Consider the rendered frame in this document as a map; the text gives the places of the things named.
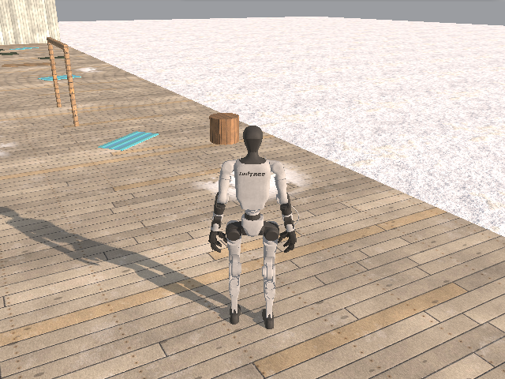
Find left robot forearm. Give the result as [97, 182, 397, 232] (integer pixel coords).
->
[211, 192, 226, 231]

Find robot right hand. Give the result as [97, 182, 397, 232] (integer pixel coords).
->
[278, 231, 297, 253]

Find left robot thigh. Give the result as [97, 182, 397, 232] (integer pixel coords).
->
[226, 220, 241, 276]

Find humanoid robot torso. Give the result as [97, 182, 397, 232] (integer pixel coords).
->
[234, 156, 271, 237]

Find robot left upper arm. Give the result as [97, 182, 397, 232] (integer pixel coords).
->
[217, 159, 236, 204]

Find robot left hand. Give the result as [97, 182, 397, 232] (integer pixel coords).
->
[208, 230, 227, 253]

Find robot right upper arm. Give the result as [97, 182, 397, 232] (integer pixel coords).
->
[269, 160, 288, 205]

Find right robot forearm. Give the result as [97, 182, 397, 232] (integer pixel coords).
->
[280, 193, 295, 232]

